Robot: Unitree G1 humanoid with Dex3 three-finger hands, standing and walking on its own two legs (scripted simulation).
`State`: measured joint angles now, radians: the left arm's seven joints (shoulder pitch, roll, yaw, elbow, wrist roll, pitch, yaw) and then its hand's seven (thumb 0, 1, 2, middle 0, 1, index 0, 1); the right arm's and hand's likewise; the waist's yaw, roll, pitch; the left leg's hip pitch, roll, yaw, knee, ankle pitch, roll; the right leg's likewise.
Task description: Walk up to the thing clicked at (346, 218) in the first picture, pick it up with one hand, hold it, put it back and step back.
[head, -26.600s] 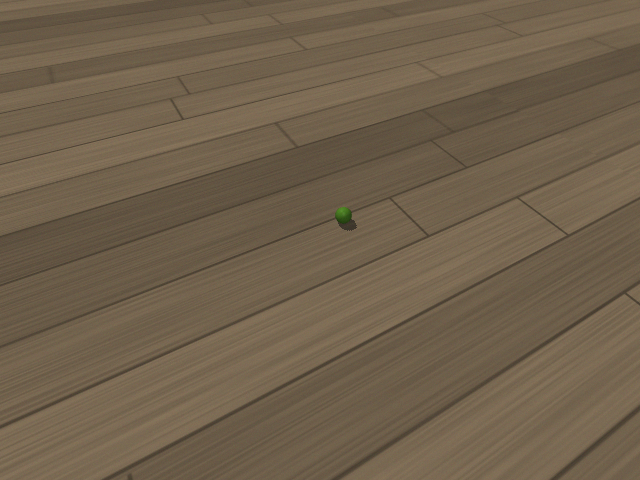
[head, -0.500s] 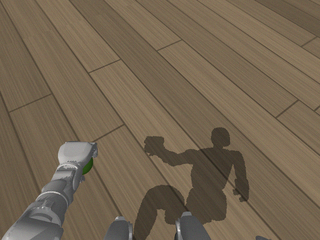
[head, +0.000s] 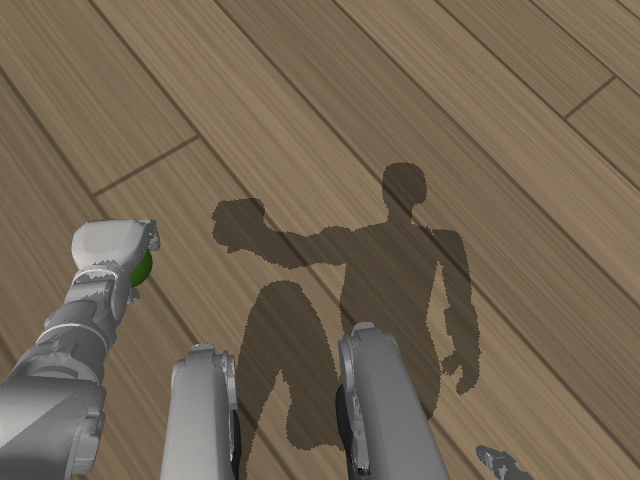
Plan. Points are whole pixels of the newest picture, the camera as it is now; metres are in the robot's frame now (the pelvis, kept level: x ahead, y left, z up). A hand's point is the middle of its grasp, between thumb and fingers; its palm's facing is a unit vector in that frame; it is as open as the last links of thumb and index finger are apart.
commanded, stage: crouch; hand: left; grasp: from above
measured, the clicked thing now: (124, 263) +0.44 +0.23 -0.17
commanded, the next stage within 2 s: lower in 0.86 s
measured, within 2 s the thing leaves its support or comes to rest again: neither
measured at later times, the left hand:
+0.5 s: hand (142, 277) +0.43 +0.23 -0.26, palm faces -0.46 -0.02 -0.89, open 9.1 cm
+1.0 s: hand (151, 278) +0.44 +0.22 -0.30, palm faces -0.46 -0.02 -0.89, open 9.0 cm
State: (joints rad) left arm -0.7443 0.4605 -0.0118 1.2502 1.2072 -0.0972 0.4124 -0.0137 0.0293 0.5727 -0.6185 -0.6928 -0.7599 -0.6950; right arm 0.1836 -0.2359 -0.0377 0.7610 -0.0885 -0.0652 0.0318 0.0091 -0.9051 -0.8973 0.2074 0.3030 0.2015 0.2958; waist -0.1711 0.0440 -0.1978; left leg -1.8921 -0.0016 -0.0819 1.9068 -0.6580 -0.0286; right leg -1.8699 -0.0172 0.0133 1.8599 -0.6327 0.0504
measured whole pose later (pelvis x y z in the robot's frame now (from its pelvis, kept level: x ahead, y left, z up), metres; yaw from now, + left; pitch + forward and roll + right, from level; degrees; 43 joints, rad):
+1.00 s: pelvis -0.01 +0.00 -0.13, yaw -3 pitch +35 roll -6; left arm -0.93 0.60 0.06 1.49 1.26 -0.15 0.47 -0.02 0.02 0.56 -0.64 -0.67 -0.78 -0.68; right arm 0.17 -0.27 0.01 0.78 -0.15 -0.09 0.14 0.01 -0.92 -0.90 0.21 0.30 0.20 0.30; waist -0.24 0.02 -0.09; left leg -2.26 -0.02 -0.13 2.33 -0.69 -0.04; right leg -2.22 0.01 0.01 2.26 -0.65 0.06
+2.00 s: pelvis -0.01 +0.01 -0.19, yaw -7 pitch +31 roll -10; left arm -0.97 0.78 0.17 1.70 1.33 -0.22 0.65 -0.03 0.04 0.51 -0.67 -0.62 -0.80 -0.63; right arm 0.14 -0.31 0.11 0.79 -0.26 -0.18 0.26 0.00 -0.91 -0.90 0.21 0.30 0.20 0.30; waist -0.34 -0.05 0.05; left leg -2.36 -0.03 -0.22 2.55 -0.73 -0.05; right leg -2.30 0.04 -0.05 2.41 -0.66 0.08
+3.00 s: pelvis -0.01 +0.02 -0.19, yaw -11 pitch +26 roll -14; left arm -1.03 0.90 0.13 1.85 1.33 -0.22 0.75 -0.03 0.05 0.47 -0.68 -0.61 -0.82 -0.61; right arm 0.08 -0.35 0.24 0.76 -0.31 -0.31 0.35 0.00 -0.92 -0.90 0.20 0.30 0.20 0.30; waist -0.39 -0.10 0.14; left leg -2.34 -0.03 -0.27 2.59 -0.73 -0.02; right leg -2.24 0.06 -0.10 2.39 -0.64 0.08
